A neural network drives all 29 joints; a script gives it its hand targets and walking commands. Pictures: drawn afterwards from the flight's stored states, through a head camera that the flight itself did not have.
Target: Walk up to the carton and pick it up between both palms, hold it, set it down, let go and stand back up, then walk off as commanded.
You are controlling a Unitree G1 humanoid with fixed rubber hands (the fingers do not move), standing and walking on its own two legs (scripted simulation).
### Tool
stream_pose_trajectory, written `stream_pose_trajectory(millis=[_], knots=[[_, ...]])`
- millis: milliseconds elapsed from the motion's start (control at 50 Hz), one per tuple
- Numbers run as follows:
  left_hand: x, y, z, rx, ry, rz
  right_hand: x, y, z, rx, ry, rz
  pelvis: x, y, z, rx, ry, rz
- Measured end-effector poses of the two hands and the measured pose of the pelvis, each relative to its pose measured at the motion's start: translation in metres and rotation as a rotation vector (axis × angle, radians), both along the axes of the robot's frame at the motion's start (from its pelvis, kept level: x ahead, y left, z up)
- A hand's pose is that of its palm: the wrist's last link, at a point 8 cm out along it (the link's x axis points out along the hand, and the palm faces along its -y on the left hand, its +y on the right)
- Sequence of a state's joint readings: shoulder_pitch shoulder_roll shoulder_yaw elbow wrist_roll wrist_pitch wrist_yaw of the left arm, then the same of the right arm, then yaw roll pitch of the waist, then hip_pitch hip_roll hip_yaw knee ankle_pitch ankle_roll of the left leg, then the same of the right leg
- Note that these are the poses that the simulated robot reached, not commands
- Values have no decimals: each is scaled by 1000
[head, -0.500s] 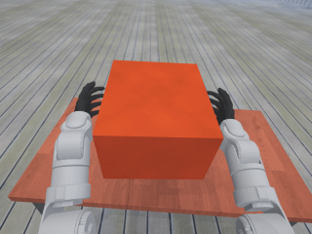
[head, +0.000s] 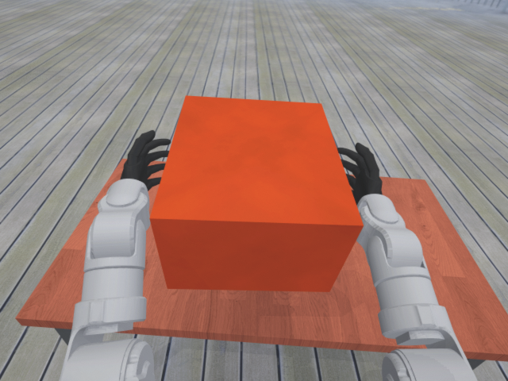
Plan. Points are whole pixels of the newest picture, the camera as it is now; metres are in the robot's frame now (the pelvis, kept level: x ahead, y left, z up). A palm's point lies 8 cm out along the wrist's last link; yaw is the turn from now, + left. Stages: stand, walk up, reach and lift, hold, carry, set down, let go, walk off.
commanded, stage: hold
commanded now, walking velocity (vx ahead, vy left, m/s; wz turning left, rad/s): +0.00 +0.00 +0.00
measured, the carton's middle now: (252, 186) +0.40 -0.01 +0.14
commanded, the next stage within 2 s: set down in 0.02 s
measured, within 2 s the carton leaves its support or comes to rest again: neither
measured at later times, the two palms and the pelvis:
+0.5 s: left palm (132, 199) +0.37 +0.19 +0.14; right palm (342, 214) +0.36 -0.16 +0.12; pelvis +0.02 +0.00 +0.00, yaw +1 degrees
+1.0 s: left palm (148, 202) +0.39 +0.17 +0.12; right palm (350, 220) +0.36 -0.18 +0.10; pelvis +0.02 +0.00 +0.00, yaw +0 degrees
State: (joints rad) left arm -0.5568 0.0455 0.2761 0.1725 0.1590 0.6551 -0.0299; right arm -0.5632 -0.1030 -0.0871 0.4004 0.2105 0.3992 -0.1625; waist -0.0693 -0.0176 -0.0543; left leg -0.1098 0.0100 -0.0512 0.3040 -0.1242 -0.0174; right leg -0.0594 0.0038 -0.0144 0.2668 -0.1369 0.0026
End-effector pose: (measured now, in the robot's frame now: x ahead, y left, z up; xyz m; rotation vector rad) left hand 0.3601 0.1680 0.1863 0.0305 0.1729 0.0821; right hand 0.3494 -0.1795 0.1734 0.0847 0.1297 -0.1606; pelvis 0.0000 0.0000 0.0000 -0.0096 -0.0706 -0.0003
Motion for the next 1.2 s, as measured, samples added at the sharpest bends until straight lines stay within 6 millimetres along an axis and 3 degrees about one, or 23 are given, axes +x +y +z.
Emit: stream_pose_trajectory(millis=[320, 440, 580, 760, 880, 1200], knots=[[3, 19, -5, 14, -75, 22, 14, 19, -8, -36, -81, 36, 6, -1, 0, -1, -43, 8], [10, 22, -30, 37, -36, 2, 15, 22, -39, -77, -42, 29, 12, -1, 0, 1, -62, 20], [15, 11, -58, 46, -11, -15, 11, 12, -70, -76, -22, 1, 21, 1, 0, -3, -37, 21], [25, -6, -57, 32, -30, -34, 13, -4, -64, -69, -44, -33, 27, 0, 0, -3, -9, 13], [30, -7, -55, 26, -23, -51, 16, -5, -60, -95, -32, -41, 26, -1, 0, 0, -13, 6], [26, 9, -86, 26, 34, -40, 14, 11, -89, -94, 20, -24, 19, 2, 1, -3, 24, 17]])
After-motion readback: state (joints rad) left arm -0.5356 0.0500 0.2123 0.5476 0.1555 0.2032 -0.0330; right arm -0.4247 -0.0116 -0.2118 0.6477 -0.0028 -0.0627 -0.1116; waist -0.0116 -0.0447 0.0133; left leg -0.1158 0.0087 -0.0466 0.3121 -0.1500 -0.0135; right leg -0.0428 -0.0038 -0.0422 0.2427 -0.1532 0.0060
